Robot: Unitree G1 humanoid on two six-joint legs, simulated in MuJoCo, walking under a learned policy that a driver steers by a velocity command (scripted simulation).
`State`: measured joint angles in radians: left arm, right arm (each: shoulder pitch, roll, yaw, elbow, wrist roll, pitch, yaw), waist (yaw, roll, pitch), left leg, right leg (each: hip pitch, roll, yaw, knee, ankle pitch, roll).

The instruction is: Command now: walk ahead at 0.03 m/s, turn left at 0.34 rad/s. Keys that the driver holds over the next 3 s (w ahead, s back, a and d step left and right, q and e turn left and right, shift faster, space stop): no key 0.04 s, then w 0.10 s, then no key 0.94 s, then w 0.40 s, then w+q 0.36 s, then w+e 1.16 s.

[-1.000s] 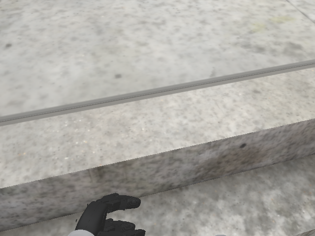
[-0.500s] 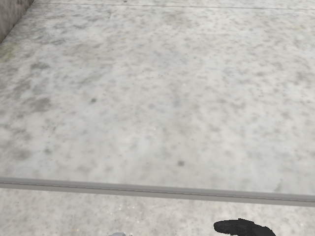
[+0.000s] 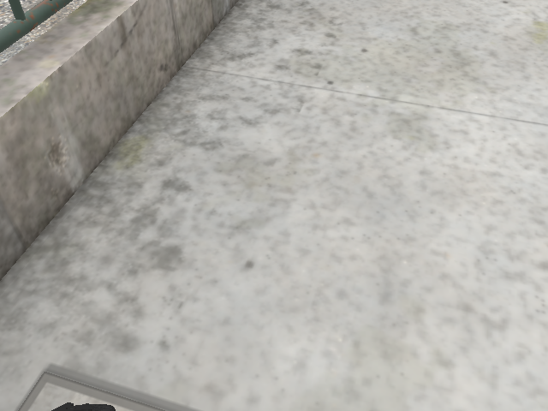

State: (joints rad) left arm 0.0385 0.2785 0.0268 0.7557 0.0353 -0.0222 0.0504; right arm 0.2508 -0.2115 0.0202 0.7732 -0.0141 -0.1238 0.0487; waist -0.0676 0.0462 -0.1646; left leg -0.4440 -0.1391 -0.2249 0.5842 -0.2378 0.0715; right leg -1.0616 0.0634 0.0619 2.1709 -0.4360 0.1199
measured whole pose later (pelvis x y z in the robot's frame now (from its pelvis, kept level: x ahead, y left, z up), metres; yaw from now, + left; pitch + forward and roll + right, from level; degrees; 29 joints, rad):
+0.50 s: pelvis +0.08 -0.18 +0.10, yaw +4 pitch +6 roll +0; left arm 0.28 0.19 -0.04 0.79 0.00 -0.06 -0.07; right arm 0.16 -0.34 -0.06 0.83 -0.02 -0.08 0.01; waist 0.02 0.02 -0.12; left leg -0.75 -0.14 -0.26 1.64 -0.16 0.03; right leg -0.82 0.05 -0.04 1.32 -0.59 -0.06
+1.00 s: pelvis +0.17 -0.17 +0.21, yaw +3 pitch +0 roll -1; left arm 0.36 0.16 -0.01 0.87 0.02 -0.04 0.02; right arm 0.23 -0.14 0.01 0.79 0.00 0.01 -0.01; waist 0.05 -0.02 -0.02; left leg -0.36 0.01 0.04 0.53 -0.17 0.03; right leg -0.17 0.06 0.01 0.54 -0.36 -0.04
